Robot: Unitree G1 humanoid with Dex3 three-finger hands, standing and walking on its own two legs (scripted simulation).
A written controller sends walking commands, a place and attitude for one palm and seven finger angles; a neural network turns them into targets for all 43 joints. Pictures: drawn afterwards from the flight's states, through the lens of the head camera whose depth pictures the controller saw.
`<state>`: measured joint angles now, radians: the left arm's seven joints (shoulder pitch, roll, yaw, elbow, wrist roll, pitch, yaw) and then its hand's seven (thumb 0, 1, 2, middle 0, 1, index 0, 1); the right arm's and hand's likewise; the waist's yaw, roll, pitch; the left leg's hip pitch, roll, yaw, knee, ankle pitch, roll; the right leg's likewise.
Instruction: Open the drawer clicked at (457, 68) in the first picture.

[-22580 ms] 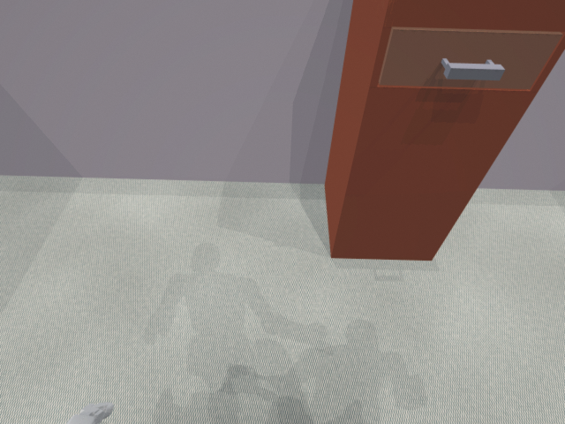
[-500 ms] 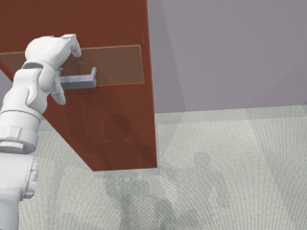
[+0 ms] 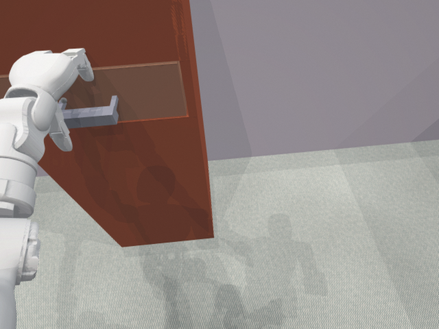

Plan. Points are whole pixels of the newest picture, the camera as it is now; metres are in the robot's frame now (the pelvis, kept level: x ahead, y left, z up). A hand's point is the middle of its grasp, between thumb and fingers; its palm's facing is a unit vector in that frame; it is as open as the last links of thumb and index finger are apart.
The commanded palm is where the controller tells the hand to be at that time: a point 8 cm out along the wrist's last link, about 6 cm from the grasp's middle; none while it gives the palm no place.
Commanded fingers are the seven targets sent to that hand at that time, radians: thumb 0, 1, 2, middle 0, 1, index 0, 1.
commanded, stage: re-aim the fingers above the handle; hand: left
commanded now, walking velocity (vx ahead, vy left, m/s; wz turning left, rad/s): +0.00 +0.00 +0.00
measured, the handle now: (86, 110) +0.51 +0.29 +0.11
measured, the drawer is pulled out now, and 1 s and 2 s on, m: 0.00 0.00 0.00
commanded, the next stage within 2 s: lower the fingers behind the handle in 1.24 s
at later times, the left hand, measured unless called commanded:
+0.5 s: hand (62, 99) +0.46 +0.29 +0.17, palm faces +0.00 +0.01 -1.00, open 13.6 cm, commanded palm +0.44 +0.32 +0.22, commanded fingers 0.00 -0.50 0.30 -0.30 -1.20 -0.30 -1.20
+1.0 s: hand (59, 100) +0.46 +0.29 +0.17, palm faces +0.03 -0.01 -1.00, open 13.8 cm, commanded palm +0.44 +0.31 +0.22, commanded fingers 0.00 -0.50 0.30 -0.30 -1.20 -0.30 -1.20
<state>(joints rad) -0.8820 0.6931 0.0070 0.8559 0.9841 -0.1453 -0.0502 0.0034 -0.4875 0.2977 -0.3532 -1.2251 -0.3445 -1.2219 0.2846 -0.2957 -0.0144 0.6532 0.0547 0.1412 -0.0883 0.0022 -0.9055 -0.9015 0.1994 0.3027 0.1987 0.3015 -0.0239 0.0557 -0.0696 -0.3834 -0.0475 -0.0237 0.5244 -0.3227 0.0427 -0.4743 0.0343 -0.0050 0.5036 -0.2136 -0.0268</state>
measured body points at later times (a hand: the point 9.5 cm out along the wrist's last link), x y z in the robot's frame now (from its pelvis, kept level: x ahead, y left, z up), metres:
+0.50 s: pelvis -0.01 +0.00 +0.00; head +0.06 -0.02 +0.44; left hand +0.46 +0.28 +0.22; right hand +0.09 -0.27 -0.13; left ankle -0.05 +0.09 -0.73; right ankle +0.01 -0.10 -0.73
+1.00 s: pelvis +0.00 +0.02 +0.00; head +0.06 +0.01 +0.44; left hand +0.45 +0.29 +0.22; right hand +0.08 -0.26 -0.13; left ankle -0.05 +0.09 -0.73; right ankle +0.01 -0.10 -0.73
